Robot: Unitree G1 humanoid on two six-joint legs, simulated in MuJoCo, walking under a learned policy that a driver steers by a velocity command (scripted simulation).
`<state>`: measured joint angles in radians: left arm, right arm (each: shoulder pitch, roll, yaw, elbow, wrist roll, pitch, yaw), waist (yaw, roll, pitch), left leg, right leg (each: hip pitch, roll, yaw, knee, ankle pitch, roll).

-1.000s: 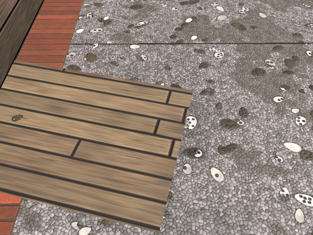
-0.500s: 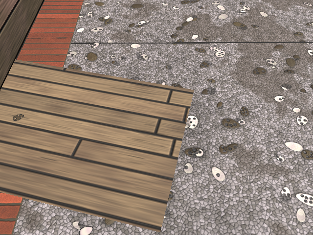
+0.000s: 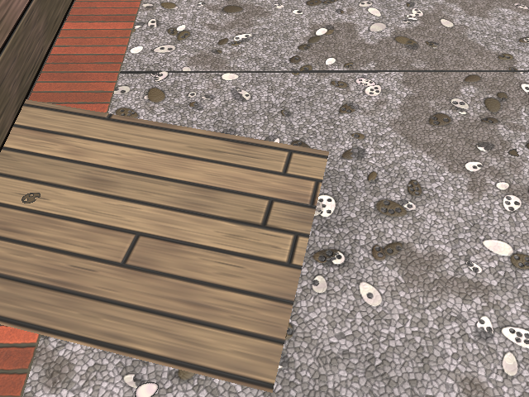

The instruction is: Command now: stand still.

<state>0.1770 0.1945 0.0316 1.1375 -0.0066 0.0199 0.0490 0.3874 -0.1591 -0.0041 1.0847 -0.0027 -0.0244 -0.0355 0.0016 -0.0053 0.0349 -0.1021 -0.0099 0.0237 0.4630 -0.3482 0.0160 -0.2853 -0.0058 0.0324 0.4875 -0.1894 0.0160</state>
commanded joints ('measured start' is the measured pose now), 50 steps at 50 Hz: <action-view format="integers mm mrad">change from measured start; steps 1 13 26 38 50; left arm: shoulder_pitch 27 -88 153 325 161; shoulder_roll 94 74 107 161 159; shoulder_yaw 14 13 20 20 20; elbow -21 -96 -76 -70 -179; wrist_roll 0 -20 -1 -2 -43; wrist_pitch -5 -72 -145 -113 -160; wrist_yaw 3 -28 -74 -28 -42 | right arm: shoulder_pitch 109 130 -66 -454 -154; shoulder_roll -83 -205 -153 -102 -197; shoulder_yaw -15 -71 -69 -49 -80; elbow -4 -39 -166 -302 -211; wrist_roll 0 21 40 32 12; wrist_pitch -3 -28 -97 -76 -96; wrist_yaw -2 -14 25 64 76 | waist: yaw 0 -54 22 75 -64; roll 14 172 -50 -51 34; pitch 27 223 71 128 -146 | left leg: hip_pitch -169 -103 -642 -599 159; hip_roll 39 364 136 96 321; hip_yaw -35 -456 -104 19 -481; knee -116 -344 751 171 -217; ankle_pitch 156 -397 109 406 152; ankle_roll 9 243 85 12 238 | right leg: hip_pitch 128 -327 258 254 -382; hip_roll -22 -40 -265 -208 -76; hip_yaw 19 -45 288 11 67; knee -38 383 -347 -409 868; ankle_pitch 165 -268 -100 229 -174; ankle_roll -43 -71 -198 -200 -89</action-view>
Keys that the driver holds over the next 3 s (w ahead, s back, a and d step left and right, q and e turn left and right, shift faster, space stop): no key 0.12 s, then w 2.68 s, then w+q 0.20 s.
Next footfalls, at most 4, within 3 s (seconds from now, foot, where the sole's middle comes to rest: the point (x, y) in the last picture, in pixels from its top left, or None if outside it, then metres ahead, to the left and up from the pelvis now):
0.90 left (237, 396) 0.51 0.10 -0.77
1.48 right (321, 283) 0.83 -0.13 -0.77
2.04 left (240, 200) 1.14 0.11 -0.77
2.60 right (307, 137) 1.46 -0.13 -0.77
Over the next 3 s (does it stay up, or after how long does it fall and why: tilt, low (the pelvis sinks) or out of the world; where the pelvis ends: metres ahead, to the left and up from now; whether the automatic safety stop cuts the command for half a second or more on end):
stays up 1.49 -0.03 0.01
